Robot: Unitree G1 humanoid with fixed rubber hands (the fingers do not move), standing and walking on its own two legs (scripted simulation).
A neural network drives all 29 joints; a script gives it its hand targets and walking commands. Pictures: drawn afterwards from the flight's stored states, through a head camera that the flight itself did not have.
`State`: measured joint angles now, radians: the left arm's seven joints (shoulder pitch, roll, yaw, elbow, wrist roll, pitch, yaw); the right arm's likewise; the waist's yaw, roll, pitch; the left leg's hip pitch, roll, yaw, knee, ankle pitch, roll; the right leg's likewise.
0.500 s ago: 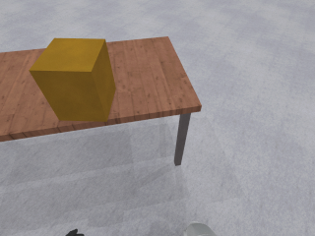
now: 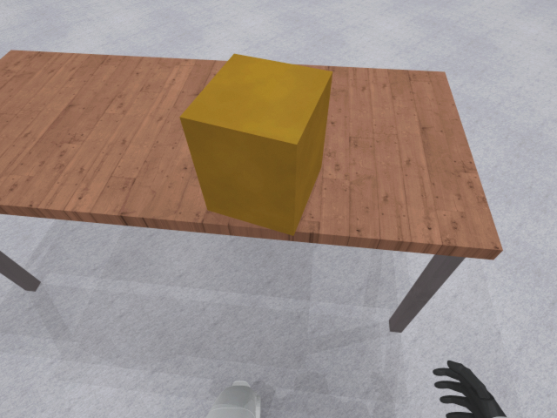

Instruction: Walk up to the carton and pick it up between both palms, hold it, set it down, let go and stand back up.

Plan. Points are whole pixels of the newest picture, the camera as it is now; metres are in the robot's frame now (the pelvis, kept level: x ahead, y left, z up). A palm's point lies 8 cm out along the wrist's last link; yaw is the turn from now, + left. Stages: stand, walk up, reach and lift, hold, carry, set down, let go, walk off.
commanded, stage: walk up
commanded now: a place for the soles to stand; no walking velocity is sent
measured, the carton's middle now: (264, 147) +0.60 +0.09 +0.00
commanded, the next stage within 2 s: none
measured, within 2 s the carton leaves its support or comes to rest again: neither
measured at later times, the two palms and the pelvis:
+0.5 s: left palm (86, 366) +0.19 +0.33 -0.08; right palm out of the picture +0.10 -0.17 -0.12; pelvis +0.07 +0.09 +0.01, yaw -3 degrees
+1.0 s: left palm (87, 375) +0.18 +0.33 -0.10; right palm (439, 399) +0.17 -0.19 -0.08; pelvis +0.11 +0.08 +0.02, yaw -5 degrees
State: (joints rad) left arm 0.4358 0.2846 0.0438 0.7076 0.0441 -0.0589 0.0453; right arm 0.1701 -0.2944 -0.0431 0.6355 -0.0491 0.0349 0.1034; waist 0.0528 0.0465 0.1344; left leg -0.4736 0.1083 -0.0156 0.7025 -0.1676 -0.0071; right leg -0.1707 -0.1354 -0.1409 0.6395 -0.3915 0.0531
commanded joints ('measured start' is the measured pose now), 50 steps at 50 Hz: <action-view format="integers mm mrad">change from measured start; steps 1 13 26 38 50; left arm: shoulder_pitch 26 6 -137 -55 -72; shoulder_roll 103 76 95 111 132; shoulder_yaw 27 26 -3 -14 -25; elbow -127 -124 -174 -76 -36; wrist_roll -1 -14 -31 -38 -32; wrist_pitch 18 43 36 36 21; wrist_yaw -7 -24 -34 -29 -19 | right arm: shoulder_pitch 314 154 179 145 84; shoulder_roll -226 -108 -142 -126 -107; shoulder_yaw -84 -36 -8 -18 -8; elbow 0 -10 -3 29 27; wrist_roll -8 8 30 42 40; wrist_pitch -35 -35 -29 -36 -29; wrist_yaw -31 -98 -85 -106 -99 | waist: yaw -208 -99 -69 -48 -64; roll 250 34 -121 -11 -32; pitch -228 -134 -73 -153 -169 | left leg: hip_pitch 454 217 299 281 346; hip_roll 93 153 10 76 20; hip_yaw -152 -213 -87 -79 25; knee -205 -380 -274 -416 -276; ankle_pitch -7 -42 -92 -46 140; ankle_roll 100 227 37 28 75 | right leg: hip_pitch -268 -283 -311 -117 -125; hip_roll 27 103 -8 64 16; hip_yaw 24 164 309 208 278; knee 441 339 -236 -142 -162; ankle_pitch -78 -107 -25 128 371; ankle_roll -84 -55 -136 -88 -107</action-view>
